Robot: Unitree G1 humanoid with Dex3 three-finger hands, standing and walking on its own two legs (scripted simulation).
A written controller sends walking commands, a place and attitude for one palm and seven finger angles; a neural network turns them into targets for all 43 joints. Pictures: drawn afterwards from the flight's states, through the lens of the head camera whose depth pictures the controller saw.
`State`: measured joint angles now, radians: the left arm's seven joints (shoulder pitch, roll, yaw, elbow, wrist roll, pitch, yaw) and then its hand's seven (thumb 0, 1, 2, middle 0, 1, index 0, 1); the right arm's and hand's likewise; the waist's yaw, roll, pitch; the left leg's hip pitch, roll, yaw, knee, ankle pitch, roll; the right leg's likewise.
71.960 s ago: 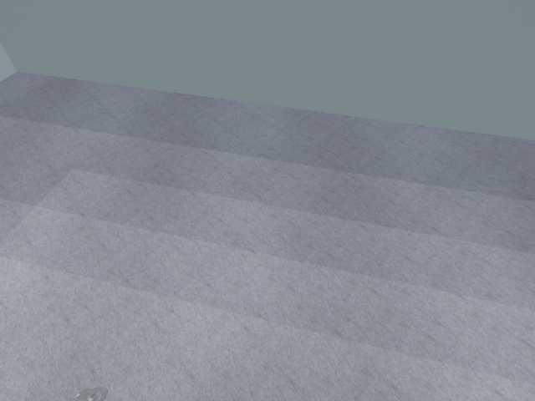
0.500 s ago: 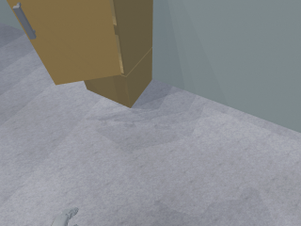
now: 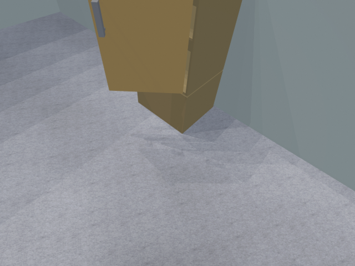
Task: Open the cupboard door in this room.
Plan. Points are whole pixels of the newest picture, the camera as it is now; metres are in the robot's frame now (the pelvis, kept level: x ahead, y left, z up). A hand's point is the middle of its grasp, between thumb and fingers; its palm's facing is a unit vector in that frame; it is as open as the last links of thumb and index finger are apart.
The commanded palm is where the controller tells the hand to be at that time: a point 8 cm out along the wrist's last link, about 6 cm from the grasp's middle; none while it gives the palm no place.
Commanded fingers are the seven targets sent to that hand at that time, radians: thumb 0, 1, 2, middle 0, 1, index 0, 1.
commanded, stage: take the last steps up to it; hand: left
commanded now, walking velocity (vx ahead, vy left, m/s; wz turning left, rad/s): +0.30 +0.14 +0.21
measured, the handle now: (99, 17) +0.99 +0.41 +0.05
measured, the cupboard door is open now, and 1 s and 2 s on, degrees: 42 42 42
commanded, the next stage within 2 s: come to a stop and stand still in 1.26 s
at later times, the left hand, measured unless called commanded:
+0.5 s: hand out of the picture +0.05 +0.17 -0.16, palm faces +0.19 -0.97 -0.15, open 7.4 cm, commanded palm none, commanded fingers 0.00 0.90 0.90 -0.20 -0.30 -0.20 -0.30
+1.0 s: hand (87, 175) +0.36 +0.30 -0.14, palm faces +0.08 -0.97 -0.21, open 7.4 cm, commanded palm none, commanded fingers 0.00 0.90 0.90 -0.20 -0.30 -0.20 -0.30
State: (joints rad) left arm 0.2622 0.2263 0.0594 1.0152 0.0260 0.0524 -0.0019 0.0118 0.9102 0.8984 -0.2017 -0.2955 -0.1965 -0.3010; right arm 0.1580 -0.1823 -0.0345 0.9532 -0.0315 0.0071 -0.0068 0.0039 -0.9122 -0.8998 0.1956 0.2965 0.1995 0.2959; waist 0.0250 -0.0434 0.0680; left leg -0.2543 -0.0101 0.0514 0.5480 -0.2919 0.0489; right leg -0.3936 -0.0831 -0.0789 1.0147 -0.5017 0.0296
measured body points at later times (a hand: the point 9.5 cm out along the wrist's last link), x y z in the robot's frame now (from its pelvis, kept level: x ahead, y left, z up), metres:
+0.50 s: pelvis +0.11 +0.02 +0.01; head +0.13 +0.02 +0.46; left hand +0.04 +0.22 -0.14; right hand +0.17 -0.22 -0.14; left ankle +0.17 +0.17 -0.68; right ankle +0.05 -0.12 -0.73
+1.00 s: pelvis +0.27 +0.11 +0.01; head +0.29 +0.10 +0.46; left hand +0.36 +0.35 -0.13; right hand +0.27 -0.12 -0.15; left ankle +0.23 +0.19 -0.73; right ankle +0.35 +0.00 -0.71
